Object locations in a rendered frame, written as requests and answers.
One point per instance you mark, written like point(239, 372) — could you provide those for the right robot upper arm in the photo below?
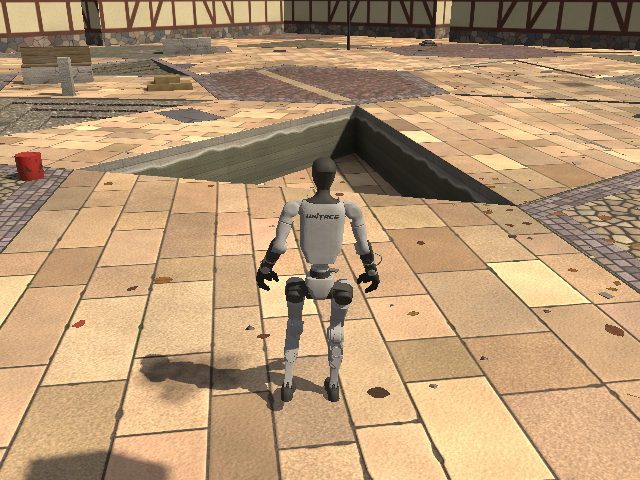
point(353, 211)

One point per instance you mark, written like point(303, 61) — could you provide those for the robot left foot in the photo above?
point(287, 393)

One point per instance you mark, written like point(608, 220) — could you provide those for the right robot forearm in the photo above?
point(369, 262)

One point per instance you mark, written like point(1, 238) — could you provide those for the left robot upper arm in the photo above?
point(290, 209)

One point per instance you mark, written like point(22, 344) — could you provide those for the left robot forearm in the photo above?
point(269, 260)

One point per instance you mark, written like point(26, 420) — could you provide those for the robot left hand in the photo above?
point(260, 279)

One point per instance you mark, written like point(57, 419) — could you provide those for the robot right hand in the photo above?
point(366, 278)

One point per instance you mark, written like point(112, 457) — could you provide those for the right robot shin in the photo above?
point(335, 356)

